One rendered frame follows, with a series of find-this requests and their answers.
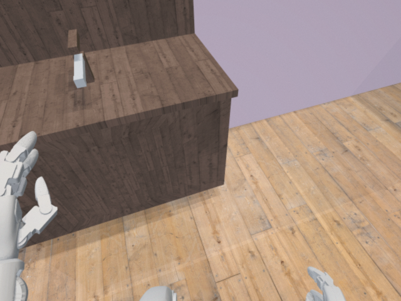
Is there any left robot forearm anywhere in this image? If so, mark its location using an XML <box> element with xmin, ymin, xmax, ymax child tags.
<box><xmin>0</xmin><ymin>258</ymin><xmax>28</xmax><ymax>301</ymax></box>

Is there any robot right hand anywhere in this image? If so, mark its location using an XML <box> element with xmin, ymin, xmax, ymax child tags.
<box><xmin>306</xmin><ymin>267</ymin><xmax>346</xmax><ymax>301</ymax></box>

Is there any counter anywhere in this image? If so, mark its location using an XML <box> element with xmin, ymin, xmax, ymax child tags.
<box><xmin>0</xmin><ymin>0</ymin><xmax>238</xmax><ymax>248</ymax></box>

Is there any robot left hand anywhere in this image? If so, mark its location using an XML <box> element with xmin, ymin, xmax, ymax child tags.
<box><xmin>0</xmin><ymin>131</ymin><xmax>58</xmax><ymax>260</ymax></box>

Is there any left robot thigh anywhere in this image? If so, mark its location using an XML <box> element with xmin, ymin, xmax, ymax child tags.
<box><xmin>139</xmin><ymin>286</ymin><xmax>177</xmax><ymax>301</ymax></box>

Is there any tap lever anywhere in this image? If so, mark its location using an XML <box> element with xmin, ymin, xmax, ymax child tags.
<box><xmin>73</xmin><ymin>53</ymin><xmax>86</xmax><ymax>88</ymax></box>

